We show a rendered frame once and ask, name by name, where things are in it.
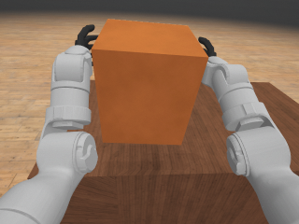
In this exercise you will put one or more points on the right robot forearm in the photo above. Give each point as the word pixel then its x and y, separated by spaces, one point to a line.
pixel 240 106

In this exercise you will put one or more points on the right robot hand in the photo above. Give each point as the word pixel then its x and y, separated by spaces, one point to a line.
pixel 210 52

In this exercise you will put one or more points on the robot left upper arm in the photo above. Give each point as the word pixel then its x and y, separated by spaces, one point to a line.
pixel 63 159

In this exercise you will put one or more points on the left robot forearm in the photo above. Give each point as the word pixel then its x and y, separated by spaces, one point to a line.
pixel 69 92

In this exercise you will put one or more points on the pedestal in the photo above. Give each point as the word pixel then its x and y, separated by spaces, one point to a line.
pixel 191 183

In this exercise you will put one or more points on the carton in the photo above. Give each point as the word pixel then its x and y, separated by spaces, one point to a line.
pixel 147 76

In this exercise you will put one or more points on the left robot hand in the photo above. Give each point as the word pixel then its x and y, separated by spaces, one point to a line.
pixel 84 39

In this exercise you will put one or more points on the robot right upper arm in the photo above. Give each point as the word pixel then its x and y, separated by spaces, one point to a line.
pixel 261 156

